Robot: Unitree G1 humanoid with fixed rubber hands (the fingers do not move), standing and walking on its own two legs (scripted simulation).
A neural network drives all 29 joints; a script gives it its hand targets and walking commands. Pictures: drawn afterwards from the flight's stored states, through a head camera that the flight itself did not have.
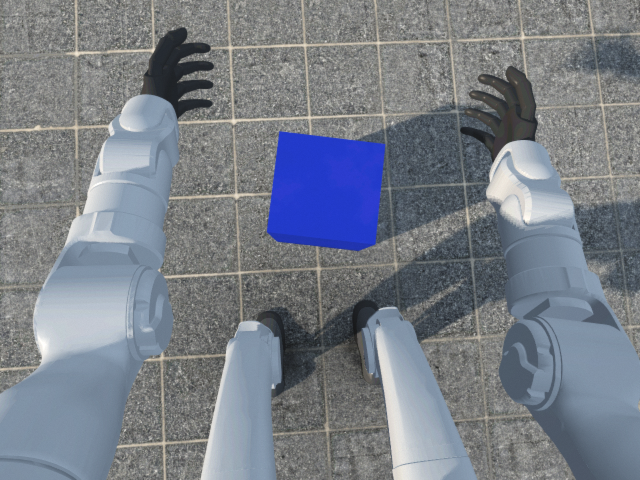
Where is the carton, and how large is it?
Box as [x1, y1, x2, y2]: [267, 131, 384, 250]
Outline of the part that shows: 279,131 267,232 277,241 359,250 374,244 384,144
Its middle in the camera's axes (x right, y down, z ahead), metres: +0.01 -0.09 +0.87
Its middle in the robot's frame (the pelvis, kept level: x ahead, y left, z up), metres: +0.49 -0.04 -0.52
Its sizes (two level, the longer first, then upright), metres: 0.210 0.200 0.250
